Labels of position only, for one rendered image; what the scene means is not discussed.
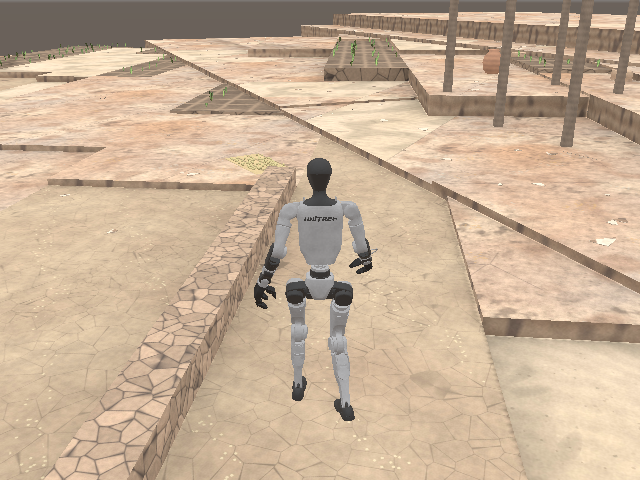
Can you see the robot right upper arm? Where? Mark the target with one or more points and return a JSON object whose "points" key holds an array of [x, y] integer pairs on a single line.
{"points": [[351, 211]]}

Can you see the robot left upper arm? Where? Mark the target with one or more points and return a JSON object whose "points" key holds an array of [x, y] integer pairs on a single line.
{"points": [[288, 212]]}

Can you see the left robot hand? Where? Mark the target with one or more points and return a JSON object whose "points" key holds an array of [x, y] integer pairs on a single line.
{"points": [[259, 293]]}

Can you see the right robot hand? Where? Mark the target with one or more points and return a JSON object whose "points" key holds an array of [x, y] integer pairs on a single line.
{"points": [[357, 262]]}

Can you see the robot left shin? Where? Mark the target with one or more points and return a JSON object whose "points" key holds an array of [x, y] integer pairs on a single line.
{"points": [[297, 357]]}

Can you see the robot right thigh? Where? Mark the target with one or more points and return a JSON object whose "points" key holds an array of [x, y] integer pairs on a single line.
{"points": [[339, 312]]}

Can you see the right robot forearm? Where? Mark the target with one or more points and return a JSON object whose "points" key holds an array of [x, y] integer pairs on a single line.
{"points": [[365, 257]]}

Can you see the left robot forearm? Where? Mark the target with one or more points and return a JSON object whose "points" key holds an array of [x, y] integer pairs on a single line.
{"points": [[268, 269]]}

